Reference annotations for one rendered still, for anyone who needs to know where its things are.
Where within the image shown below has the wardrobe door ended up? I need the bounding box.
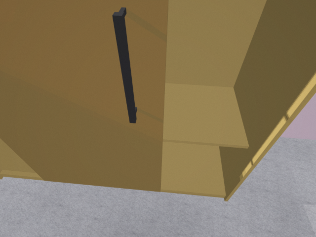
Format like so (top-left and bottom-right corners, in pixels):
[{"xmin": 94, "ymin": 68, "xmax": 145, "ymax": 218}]
[
  {"xmin": 0, "ymin": 139, "xmax": 36, "ymax": 173},
  {"xmin": 0, "ymin": 0, "xmax": 168, "ymax": 192}
]

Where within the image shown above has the handle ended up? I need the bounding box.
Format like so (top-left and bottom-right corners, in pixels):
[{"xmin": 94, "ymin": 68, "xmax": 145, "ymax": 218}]
[{"xmin": 112, "ymin": 7, "xmax": 137, "ymax": 123}]

